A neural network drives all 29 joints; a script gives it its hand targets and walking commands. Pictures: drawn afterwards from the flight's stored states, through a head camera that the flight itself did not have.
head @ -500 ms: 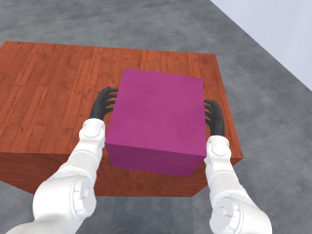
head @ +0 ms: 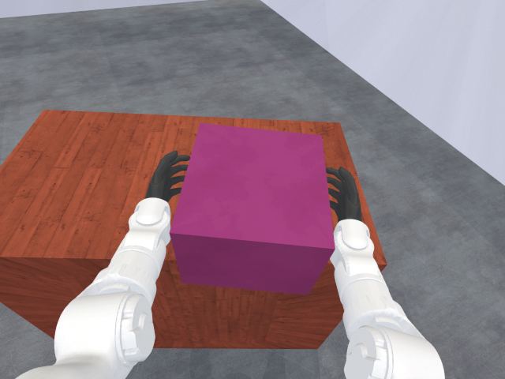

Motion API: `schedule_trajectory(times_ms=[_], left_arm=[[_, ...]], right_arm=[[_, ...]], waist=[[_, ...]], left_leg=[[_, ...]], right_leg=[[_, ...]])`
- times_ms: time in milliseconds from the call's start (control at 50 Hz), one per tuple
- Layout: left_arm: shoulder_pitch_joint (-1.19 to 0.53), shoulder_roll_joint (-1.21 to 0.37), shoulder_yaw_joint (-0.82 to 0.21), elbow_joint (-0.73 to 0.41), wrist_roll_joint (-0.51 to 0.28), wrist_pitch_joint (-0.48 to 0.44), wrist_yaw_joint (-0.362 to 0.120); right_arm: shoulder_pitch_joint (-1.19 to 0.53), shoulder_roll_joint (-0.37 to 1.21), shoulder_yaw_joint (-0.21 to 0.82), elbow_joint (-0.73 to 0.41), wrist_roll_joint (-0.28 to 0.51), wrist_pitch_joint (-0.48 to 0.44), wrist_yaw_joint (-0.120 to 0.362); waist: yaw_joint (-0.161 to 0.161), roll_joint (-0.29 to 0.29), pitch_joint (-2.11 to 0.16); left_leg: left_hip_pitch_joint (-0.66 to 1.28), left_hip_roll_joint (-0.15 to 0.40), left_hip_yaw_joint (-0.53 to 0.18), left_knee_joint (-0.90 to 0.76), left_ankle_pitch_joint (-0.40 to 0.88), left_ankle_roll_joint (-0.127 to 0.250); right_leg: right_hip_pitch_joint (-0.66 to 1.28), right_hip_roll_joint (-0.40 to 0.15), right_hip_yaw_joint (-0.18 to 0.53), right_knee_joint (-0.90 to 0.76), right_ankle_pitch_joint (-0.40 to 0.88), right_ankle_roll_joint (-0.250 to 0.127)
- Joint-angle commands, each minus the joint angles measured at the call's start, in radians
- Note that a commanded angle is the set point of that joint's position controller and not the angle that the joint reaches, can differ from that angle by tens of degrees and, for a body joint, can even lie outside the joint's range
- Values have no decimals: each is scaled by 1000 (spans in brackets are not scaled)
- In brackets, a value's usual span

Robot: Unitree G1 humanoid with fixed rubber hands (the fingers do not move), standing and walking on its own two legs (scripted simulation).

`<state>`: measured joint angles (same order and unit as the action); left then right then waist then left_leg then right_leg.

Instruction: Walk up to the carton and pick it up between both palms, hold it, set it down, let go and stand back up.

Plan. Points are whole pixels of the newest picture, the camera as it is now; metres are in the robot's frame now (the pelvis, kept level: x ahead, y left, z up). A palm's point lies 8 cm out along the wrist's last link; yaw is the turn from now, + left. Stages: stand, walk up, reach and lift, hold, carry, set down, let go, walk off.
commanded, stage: reach and lift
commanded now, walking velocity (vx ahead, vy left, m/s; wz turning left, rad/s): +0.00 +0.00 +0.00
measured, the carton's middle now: (253, 207) +0.42 +0.00 +0.04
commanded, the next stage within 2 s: none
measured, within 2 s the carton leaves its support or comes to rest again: neither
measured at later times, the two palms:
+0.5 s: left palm (154, 191) +0.39 +0.16 +0.11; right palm (355, 207) +0.37 -0.16 +0.10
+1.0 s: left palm (142, 194) +0.36 +0.16 +0.14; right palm (361, 205) +0.36 -0.16 +0.13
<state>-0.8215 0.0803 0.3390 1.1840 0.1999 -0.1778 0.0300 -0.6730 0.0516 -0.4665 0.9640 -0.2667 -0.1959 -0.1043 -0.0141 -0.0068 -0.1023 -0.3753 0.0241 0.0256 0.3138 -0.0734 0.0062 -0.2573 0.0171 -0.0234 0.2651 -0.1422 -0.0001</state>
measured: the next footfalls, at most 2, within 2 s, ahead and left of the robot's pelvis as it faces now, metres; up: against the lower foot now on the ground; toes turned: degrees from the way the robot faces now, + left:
none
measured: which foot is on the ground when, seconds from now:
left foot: down 0.00-1.00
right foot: down 0.00-1.00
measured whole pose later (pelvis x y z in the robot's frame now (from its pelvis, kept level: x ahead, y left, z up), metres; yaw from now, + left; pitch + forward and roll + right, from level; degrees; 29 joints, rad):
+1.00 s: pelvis +0.00 -0.01 +0.00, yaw +2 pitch -6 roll -1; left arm -0.51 -0.01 0.26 0.30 0.25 0.46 -0.01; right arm -0.54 -0.03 -0.08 0.60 0.11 0.14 -0.16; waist -0.07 -0.06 0.02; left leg -0.11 0.01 0.00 0.33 -0.12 0.00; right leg 0.01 0.00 -0.05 0.29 -0.20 0.00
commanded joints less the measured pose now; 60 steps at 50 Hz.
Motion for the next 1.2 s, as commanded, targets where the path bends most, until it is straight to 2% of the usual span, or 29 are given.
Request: schedule_trajectory(times_ms=[0, 160, 360, 600, 720, 880, 1000, 1180], left_arm=[[-614, -639, -242, -171, 29, 30, -136], [-589, -665, -284, -314, 21, 144, -116], [-472, -672, -347, -499, 13, 286, -117], [-377, -680, -475, -774, -34, 431, -145], [-328, -678, -521, -878, -42, 507, -159], [-260, -656, -529, -976, -29, 594, -182], [-261, -654, -555, -1041, -39, 632, -182], [-313, -646, -523, -995, -32, 672, -178]], right_arm=[[-696, 518, 342, -120, -13, -28, 147], [-706, 498, 374, -163, 52, 28, 158], [-666, 471, 484, -238, 168, 87, 140], [-633, 488, 673, -455, 304, 160, 80], [-600, 478, 735, -540, 356, 214, 54], [-560, 453, 772, -618, 403, 271, 34], [-575, 448, 797, -683, 425, 295, 30], [-638, 439, 745, -651, 393, 313, 56]], waist=[[-12, 42, -470], [-1, 60, -463], [1, 45, -391], [-28, 21, -357], [-48, 30, -307], [-61, 32, -241], [-63, 33, -234], [-45, 20, -199]], left_leg=[[411, -1, 38, 9, 152, -44], [482, 1, 39, 4, 145, -48], [517, -10, 29, 11, 197, -39], [520, -38, 2, 26, 224, -28], [524, -44, -13, 27, 199, -26], [528, -49, -18, 18, 167, -20], [539, -48, -21, 16, 151, -20], [527, -33, -9, -18, -1, 0]], right_leg=[[75, 6, -43, -29, 174, 8], [57, 13, -49, -51, 93, 0], [116, 20, -43, -47, 157, 12], [201, 20, -33, -17, 282, 46], [201, 18, -34, -15, 272, 55], [216, 17, -38, -14, 254, 59], [200, 18, -44, -14, 219, 53], [115, 11, -53, -37, 27, 37]])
